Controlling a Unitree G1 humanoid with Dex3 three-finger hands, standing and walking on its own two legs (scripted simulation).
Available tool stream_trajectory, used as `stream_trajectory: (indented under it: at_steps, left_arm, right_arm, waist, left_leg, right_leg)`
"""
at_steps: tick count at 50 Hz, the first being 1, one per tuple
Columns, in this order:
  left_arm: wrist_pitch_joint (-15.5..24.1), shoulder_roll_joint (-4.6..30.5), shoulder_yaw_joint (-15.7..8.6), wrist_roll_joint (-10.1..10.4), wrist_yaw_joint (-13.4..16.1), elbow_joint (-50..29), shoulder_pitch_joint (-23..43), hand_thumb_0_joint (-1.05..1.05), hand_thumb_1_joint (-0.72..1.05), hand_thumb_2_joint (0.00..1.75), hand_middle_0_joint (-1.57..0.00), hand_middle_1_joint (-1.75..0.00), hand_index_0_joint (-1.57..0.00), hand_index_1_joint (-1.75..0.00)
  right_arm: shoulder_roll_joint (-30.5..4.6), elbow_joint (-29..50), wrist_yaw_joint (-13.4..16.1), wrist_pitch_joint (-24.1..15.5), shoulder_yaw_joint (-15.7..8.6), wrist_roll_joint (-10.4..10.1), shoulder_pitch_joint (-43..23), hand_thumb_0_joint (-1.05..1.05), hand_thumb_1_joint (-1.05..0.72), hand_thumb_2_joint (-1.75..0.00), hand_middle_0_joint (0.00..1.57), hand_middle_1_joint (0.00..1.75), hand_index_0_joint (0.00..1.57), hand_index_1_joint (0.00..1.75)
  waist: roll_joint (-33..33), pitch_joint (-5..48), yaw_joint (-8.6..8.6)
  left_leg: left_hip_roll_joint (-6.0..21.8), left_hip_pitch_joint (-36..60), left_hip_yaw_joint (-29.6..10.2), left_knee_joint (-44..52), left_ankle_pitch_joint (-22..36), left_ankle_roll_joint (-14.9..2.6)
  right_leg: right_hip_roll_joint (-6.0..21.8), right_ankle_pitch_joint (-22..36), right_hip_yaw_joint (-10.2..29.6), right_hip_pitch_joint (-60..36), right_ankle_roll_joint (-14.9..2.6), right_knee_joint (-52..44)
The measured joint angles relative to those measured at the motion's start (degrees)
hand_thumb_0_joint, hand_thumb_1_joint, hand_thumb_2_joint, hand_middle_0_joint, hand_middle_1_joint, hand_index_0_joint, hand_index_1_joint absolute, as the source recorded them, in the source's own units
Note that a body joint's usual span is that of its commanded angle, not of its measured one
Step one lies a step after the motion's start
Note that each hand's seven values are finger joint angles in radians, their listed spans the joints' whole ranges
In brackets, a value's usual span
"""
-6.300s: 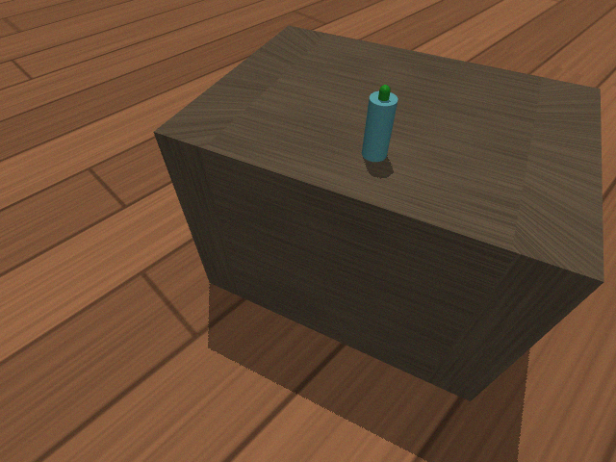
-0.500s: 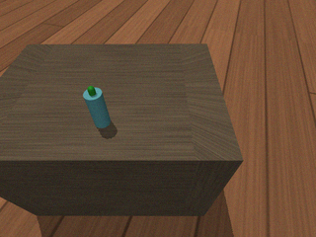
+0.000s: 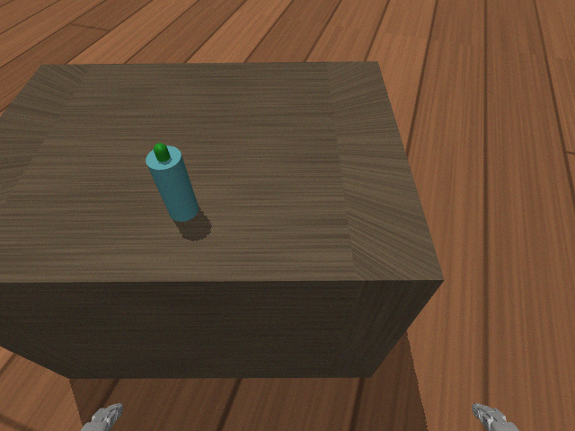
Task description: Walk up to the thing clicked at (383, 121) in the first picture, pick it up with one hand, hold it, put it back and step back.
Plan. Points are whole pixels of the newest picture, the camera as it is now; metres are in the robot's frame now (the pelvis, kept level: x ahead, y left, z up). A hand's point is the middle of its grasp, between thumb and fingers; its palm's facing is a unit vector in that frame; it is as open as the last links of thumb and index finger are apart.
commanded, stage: rise first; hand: left
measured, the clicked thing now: (172, 180) +0.52 +0.22 +0.01
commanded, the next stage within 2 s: go down in 1.52 s
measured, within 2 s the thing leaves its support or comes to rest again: neither
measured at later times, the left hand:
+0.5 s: hand (103, 376) +0.20 +0.27 -0.05, palm faces +0.28 -0.89 -0.36, open 16.8 cm
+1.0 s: hand (70, 369) +0.19 +0.28 +0.02, palm faces +0.34 -0.85 -0.40, open 17.5 cm
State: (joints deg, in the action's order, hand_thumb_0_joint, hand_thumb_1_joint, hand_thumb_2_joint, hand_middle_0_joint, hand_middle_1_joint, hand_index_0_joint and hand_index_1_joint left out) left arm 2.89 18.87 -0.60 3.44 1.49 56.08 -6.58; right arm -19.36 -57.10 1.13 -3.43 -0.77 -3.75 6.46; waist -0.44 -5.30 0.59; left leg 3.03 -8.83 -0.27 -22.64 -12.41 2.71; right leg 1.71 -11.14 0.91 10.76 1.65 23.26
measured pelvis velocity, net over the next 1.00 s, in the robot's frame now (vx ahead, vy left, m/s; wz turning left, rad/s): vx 0.02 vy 0.00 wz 0.02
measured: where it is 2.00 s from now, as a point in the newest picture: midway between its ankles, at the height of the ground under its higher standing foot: outside the picture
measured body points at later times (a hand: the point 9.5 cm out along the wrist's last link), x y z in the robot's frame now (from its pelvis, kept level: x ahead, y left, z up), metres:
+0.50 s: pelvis +0.02 +0.01 +0.00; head +0.04 +0.00 +0.45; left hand +0.18 +0.31 -0.02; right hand +0.19 -0.24 -0.09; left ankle +0.00 +0.15 -0.74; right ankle +0.02 -0.14 -0.74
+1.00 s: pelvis +0.02 +0.00 +0.00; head +0.02 -0.01 +0.45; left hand +0.17 +0.32 +0.05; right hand +0.18 -0.26 -0.09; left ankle +0.00 +0.15 -0.74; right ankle +0.02 -0.14 -0.74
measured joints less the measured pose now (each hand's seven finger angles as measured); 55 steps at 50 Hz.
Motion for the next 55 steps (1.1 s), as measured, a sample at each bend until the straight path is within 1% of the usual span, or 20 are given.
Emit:
stream_trajectory:
  at_steps: [2,4,6,8,12,16,22,26,32,38,45,52,55]
  left_arm:
    - [1.13,-1.13,-1.96,0.79,0.8,-2.52,1.57,0.01,0.76,0.75,-0.14,-0.21,-0.13,-0.21]
    - [1.66,-1.82,-3.02,0.83,1.68,-5.0,3.01,0.01,0.66,0.66,-0.12,-0.17,-0.11,-0.18]
    - [2.13,-2.41,-4.75,-0.08,1.9,-7.18,3.84,0.01,0.55,0.56,-0.11,-0.15,-0.1,-0.15]
    - [2.05,-2.75,-6.21,-0.81,1.95,-10.05,3.19,0.01,0.45,0.46,-0.09,-0.13,-0.09,-0.13]
    - [1.48,-2.62,-7.38,-1.06,1.95,-16.42,-1.05,0.0,0.23,0.3,-0.07,-0.1,-0.09,-0.08]
    - [0.64,-2.44,-7.7,-0.97,2.04,-22.8,-5.83,0.0,0.02,0.19,-0.06,-0.08,-0.08,-0.06]
    - [0.82,-2.71,-8.59,-1.23,2.87,-31.78,-9.44,0.0,-0.27,0.09,-0.05,-0.06,-0.06,-0.06]
    - [1.5,-2.74,-9.55,-1.42,2.98,-37.1,-11.22,0.0,-0.4,0.06,-0.05,-0.06,-0.05,-0.06]
    - [1.92,-2.34,-10.93,-1.37,2.46,-42.81,-13.46,-0.01,-0.49,0.03,-0.05,-0.05,-0.05,-0.05]
    - [2.37,-2.16,-11.9,-1.11,1.62,-46.48,-14.68,-0.01,-0.51,0.02,-0.05,-0.05,-0.05,-0.05]
    - [3.6,-1.96,-13.04,-1.23,1.3,-50.18,-16.17,-0.01,-0.53,0.02,-0.05,-0.05,-0.05,-0.05]
    - [5.05,-1.61,-14.19,-1.38,1.16,-51.96,-16.74,-0.01,-0.54,0.03,-0.05,-0.05,-0.05,-0.06]
    - [5.67,-1.53,-14.6,-1.46,1.09,-52.44,-16.94,-0.01,-0.55,0.03,-0.05,-0.05,-0.05,-0.06]
  right_arm:
    - [1.04,1.35,0.9,-1.39,-1.55,-0.61,-2.23,0.01,-0.76,-0.75,0.13,0.19,0.13,0.19]
    - [1.8,2.31,1.84,-2.18,-2.79,-0.56,-4.2,0.01,-0.66,-0.66,0.11,0.15,0.11,0.16]
    - [2.49,3.45,2.09,-2.56,-4.45,0.26,-5.25,0.01,-0.56,-0.55,0.09,0.12,0.09,0.13]
    - [3.08,5.34,2.07,-2.47,-5.75,0.89,-4.74,0.01,-0.45,-0.46,0.08,0.1,0.08,0.1]
    - [3.97,9.7,2.02,-1.62,-5.55,1.03,-1.1,0.01,-0.22,-0.31,0.07,0.07,0.06,0.07]
    - [5.14,13.73,1.98,-0.68,-4.67,1.08,3.01,0.01,-0.01,-0.2,0.06,0.06,0.06,0.06]
    - [6.44,19.23,2.47,-1.08,-3.63,1.72,5.8,0.0,0.26,-0.1,0.06,0.05,0.05,0.05]
    - [6.69,22.46,2.51,-1.45,-3.75,2.31,6.83,0.0,0.38,-0.07,0.06,0.05,0.05,0.05]
    - [6.22,24.15,2.18,-1.37,-5.07,2.44,8.16,0.0,0.47,-0.04,0.06,0.05,0.05,0.05]
    - [6.13,22.86,1.49,-0.71,-5.74,2.52,8.17,0.0,0.51,-0.03,0.05,0.05,0.05,0.05]
    - [6.14,22.61,1.52,-0.78,-6.25,2.92,7.85,-0.01,0.53,-0.03,0.06,0.05,0.05,0.05]
    - [5.97,21.58,1.8,-1.39,-7.02,3.18,7.4,-0.01,0.52,-0.03,0.06,0.05,0.05,0.05]
    - [6.07,21.35,1.89,-1.58,-6.85,3.19,7.5,-0.01,0.52,-0.04,0.06,0.05,0.05,0.05]
  waist:
    - [-0.07,-0.47,-0.16]
    - [-0.15,-0.04,-0.48]
    - [-0.29,1.14,-0.73]
    - [-0.44,2.55,-0.98]
    - [-0.62,5.09,-1.44]
    - [-0.83,6.06,-1.85]
    - [-1.15,4.66,-2.2]
    - [-1.36,4.3,-2.18]
    - [-1.38,4.89,-2.44]
    - [-1.47,4.17,-2.77]
    - [-2.01,2.87,-2.83]
    - [-2.24,2.79,-3.05]
    - [-2.13,2.9,-3.15]
  left_leg:
    - [0.04,-1.67,0.09,-1.37,-0.33,0.03]
    - [0.03,-3.26,0.13,-2.35,-0.55,-0.04]
    - [-0.02,-4.63,0.02,-2.93,-0.73,-0.14]
    - [-0.1,-5.13,-0.07,-2.89,-0.83,-0.2]
    - [-0.25,-4.23,-0.05,-2.07,-1.18,-0.27]
    - [-0.46,-3.02,-0.12,-1.79,-1.79,-0.4]
    - [-0.64,-1.47,-0.26,-1.83,-2.34,-0.5]
    - [-0.67,-0.45,-0.38,-1.73,-2.62,-0.54]
    - [-0.69,0.96,-0.49,-1.53,-2.97,-0.49]
    - [-0.61,1.46,-0.67,-1.63,-2.93,-0.39]
    - [-0.53,1.59,-0.89,-1.6,-2.42,-0.29]
    - [-0.54,1.71,-1.17,-1.34,-1.82,-0.14]
    - [-0.54,1.82,-1.31,-1.22,-1.58,-0.07]
  right_leg:
    - [-0.06,-0.11,0.17,1.59,0.05,1.05]
    - [-0.07,-0.17,0.27,3.1,0.11,1.78]
    - [-0.02,-0.24,0.2,4.32,0.16,2.12]
    - [0.07,-0.33,0.1,4.7,0.22,1.95]
    - [0.26,-0.78,0.02,3.82,0.36,1.25]
    - [0.5,-1.53,-0.12,2.6,0.49,1.12]
    - [0.71,-2.14,-0.31,0.93,0.6,1.13]
    - [0.75,-2.38,-0.46,-0.23,0.66,0.85]
    - [0.8,-2.84,-0.63,-1.67,0.66,0.74]
    - [0.72,-2.87,-0.81,-2.21,0.54,0.9]
    - [0.64,-2.5,-1.0,-2.35,0.39,1.0]
    - [0.64,-2.24,-1.26,-2.37,0.22,1.2]
    - [0.64,-2.18,-1.39,-2.43,0.15,1.31]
